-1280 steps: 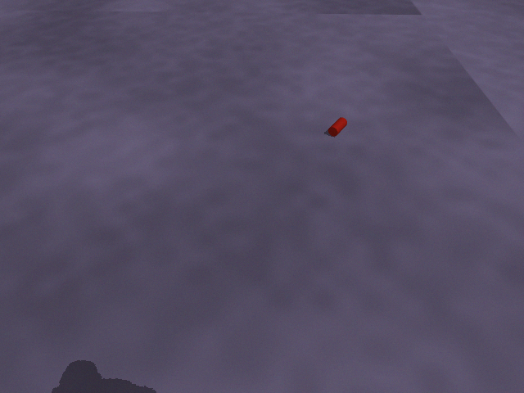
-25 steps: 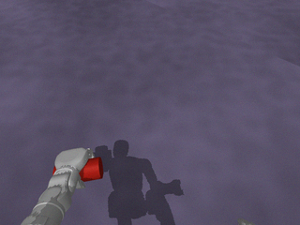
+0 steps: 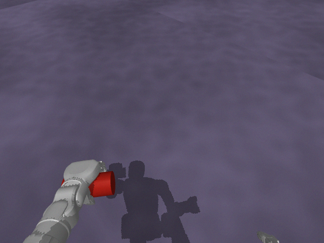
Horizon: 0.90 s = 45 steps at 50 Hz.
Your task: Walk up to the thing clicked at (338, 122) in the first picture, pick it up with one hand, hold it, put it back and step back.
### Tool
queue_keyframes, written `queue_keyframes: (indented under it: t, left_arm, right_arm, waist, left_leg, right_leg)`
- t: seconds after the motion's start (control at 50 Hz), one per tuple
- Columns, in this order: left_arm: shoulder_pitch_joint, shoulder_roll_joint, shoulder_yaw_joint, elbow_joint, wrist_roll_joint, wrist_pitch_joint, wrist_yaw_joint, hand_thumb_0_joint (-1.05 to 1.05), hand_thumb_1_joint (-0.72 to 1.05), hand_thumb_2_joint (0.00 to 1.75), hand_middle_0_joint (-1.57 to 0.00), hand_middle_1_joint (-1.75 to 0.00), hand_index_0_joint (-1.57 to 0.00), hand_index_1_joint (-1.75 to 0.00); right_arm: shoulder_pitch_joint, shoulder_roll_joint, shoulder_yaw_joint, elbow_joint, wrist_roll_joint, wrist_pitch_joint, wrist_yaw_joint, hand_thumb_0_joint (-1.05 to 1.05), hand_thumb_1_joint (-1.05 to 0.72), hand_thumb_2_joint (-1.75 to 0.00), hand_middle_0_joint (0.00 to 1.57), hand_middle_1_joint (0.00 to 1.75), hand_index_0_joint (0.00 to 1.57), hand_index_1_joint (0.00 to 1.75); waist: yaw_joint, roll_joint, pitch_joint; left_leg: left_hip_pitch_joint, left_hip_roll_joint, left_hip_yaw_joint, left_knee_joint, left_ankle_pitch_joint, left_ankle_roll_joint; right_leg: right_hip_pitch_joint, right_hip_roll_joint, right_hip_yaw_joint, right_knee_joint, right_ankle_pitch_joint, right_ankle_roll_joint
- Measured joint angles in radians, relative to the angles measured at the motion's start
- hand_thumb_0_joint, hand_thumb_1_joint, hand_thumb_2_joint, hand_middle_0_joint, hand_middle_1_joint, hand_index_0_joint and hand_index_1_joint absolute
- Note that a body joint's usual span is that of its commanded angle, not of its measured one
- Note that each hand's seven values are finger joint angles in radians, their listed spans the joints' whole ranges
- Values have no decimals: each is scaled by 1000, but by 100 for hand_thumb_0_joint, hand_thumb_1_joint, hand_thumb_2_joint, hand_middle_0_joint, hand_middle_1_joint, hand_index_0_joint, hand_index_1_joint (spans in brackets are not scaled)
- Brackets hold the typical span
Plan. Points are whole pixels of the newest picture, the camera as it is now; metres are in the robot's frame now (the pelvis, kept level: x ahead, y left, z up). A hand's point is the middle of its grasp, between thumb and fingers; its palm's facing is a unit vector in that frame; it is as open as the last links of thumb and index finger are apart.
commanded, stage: hold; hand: left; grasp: from above
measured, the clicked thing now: (89, 185) +0.32 +0.23 -0.07
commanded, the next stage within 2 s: crouch in 1.48 s
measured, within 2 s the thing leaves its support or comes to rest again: neither
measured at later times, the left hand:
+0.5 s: hand (88, 189) +0.29 +0.21 -0.03, palm faces -0.43 -0.06 -0.90, open 9.4 cm
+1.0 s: hand (88, 193) +0.28 +0.21 -0.02, palm faces -0.44 -0.07 -0.90, open 9.4 cm
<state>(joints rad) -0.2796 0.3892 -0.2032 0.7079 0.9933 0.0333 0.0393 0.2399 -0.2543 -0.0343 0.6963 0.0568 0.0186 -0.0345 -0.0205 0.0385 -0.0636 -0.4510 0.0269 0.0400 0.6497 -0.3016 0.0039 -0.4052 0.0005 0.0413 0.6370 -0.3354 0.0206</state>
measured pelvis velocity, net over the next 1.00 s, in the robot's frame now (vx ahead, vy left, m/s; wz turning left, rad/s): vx -0.01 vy -0.01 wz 0.00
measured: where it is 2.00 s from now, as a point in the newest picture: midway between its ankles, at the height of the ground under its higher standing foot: outside the picture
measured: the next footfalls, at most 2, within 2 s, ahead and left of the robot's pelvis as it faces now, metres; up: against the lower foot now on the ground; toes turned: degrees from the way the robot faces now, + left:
none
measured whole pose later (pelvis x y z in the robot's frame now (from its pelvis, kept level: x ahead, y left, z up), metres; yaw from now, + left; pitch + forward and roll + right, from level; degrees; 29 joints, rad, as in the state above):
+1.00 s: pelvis -0.01 -0.01 +0.01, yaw +0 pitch +1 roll +0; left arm -0.19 0.39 -0.22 0.54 0.98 0.04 -0.04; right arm 0.18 -0.26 -0.02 0.65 0.08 0.07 -0.05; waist 0.01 0.05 -0.01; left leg -0.29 0.02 0.04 0.48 -0.21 -0.01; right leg -0.26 0.00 0.04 0.51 -0.27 0.01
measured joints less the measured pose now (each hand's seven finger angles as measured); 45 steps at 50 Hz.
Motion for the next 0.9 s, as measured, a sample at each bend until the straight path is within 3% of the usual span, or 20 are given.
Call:
queue_keyframes:
  t: [0.9]
  left_arm:
    - [83,-1,-11,-161,-14,10,-77,-1,6,51,-76,-48,-76,-47]
  right_arm:
    - [-54,-3,17,-39,19,49,-15,1,-90,-90,20,30,20,30]
  waist:
    - [28,17,47]
  left_leg:
    - [155,-2,0,-160,84,-11]
  right_leg:
    - [137,-1,-1,-123,64,-12]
